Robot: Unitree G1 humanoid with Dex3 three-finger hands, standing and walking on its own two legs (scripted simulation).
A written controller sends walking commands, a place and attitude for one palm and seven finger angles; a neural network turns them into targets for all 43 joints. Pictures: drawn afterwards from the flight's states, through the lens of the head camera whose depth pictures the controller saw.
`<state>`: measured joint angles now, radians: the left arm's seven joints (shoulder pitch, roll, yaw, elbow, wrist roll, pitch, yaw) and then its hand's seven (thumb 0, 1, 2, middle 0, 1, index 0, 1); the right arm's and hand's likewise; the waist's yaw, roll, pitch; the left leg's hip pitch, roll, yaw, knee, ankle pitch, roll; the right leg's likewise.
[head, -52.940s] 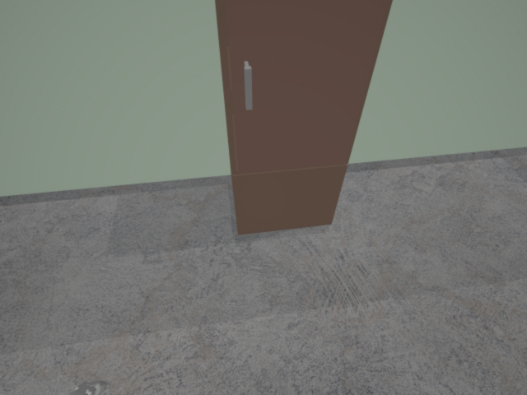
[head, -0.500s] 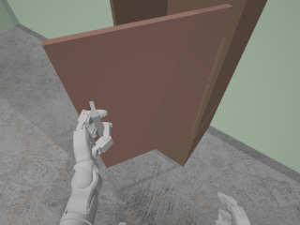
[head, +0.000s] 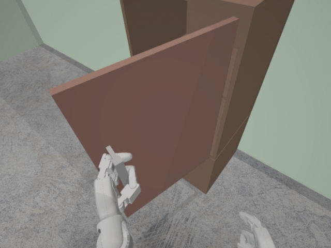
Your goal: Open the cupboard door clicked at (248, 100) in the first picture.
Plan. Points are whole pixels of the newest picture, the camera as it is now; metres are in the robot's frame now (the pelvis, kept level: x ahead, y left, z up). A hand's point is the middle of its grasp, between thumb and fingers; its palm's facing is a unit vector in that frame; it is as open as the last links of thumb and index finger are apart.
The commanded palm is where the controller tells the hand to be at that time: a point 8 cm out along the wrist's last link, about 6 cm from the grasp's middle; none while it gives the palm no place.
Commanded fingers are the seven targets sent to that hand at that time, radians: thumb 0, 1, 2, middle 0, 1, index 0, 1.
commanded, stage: open thumb and fingers to let go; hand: left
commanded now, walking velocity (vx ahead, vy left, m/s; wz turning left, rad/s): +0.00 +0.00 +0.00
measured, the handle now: (119, 168) +0.29 +0.12 +0.06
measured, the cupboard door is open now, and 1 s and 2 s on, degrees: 76 74 76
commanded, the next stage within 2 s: slide the hand sideways off the handle in 0.84 s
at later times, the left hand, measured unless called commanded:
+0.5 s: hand (132, 182) +0.25 +0.08 +0.06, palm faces +0.34 -0.94 +0.00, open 11.7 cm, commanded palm +0.21 +0.13 +0.06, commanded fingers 0.00 -0.50 0.30 -0.28 -1.05 -0.28 -1.05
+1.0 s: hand (130, 184) +0.25 +0.09 +0.06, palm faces +0.23 -0.97 -0.02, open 14.8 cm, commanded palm +0.21 +0.13 +0.06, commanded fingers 0.00 -0.50 0.30 -0.15 -0.30 -0.15 -0.30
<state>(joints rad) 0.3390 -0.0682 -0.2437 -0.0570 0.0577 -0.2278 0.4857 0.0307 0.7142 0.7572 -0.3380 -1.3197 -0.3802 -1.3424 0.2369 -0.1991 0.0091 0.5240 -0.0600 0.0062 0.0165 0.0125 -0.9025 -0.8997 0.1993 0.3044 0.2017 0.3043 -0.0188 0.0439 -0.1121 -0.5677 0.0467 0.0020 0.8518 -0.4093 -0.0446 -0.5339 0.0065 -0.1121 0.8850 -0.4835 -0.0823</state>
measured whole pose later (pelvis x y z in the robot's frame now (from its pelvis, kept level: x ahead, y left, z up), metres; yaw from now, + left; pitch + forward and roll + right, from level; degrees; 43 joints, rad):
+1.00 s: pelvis -0.02 +0.03 -0.01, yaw +0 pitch +7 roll +0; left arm 0.19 -0.05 -0.28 0.02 0.08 -0.20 0.46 -0.01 -0.50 0.30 -0.38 -0.60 -0.37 -0.62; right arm 0.20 -0.19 0.03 0.52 -0.05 -0.01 0.02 0.01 -0.90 -0.90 0.20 0.30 0.20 0.30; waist 0.00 0.04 -0.10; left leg -0.64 0.02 0.00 0.93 -0.42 -0.01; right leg -0.59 -0.01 -0.10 0.94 -0.47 -0.05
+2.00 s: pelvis -0.01 +0.03 -0.02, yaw -1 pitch +10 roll +0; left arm 0.62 0.15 -0.03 -0.29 -0.17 -0.34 -0.12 -0.02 -0.50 0.30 -0.18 -0.32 -0.19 -0.32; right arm 0.26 -0.23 0.00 0.41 0.02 -0.07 -0.03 0.01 -0.90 -0.90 0.20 0.30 0.20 0.30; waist 0.02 0.05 -0.12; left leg -0.74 0.04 0.00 1.04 -0.48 -0.02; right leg -0.69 0.00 -0.10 1.03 -0.53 -0.05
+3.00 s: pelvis +0.00 +0.06 +0.02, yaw -1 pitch +0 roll -2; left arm 0.63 0.30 0.13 -0.48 -0.06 -0.03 0.10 -0.01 -0.16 0.45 -0.17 -0.30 -0.17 -0.30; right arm 0.26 -0.22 0.06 0.51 0.02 -0.11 -0.11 0.01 -0.90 -0.90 0.20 0.30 0.20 0.30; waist 0.06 0.07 -0.05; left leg -0.36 0.02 0.03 0.72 -0.36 0.03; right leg -0.30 -0.01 -0.07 0.66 -0.36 0.00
